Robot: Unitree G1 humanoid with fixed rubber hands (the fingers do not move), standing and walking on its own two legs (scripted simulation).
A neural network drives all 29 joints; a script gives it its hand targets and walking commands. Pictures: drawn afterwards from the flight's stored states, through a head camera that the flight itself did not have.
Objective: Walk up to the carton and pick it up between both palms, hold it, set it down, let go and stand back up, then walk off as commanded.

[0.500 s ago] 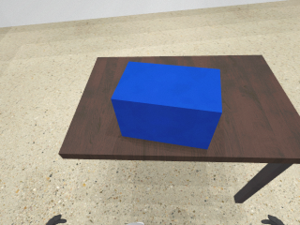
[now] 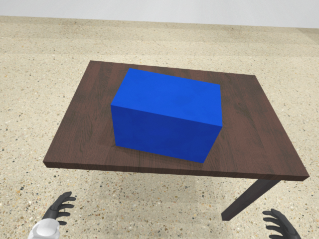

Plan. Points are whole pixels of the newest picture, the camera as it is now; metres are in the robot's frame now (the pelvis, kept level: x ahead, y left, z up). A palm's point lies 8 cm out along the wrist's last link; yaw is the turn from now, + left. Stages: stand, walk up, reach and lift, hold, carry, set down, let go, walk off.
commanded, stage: reach and lift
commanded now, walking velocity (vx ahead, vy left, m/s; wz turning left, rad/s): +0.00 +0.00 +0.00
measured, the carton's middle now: (166, 115) +0.50 +0.01 +0.00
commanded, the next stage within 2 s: none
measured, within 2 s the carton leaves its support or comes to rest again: neither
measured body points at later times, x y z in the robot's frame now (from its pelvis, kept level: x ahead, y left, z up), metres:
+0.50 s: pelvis -0.05 +0.00 +0.01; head -0.08 +0.05 +0.45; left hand +0.17 +0.28 -0.05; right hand +0.13 -0.23 -0.01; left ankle +0.04 +0.13 -0.71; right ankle +0.00 -0.10 -0.71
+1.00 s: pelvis -0.05 -0.01 +0.01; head -0.06 +0.01 +0.46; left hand +0.21 +0.25 +0.01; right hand +0.15 -0.19 -0.01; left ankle +0.04 +0.13 -0.71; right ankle -0.08 -0.07 -0.71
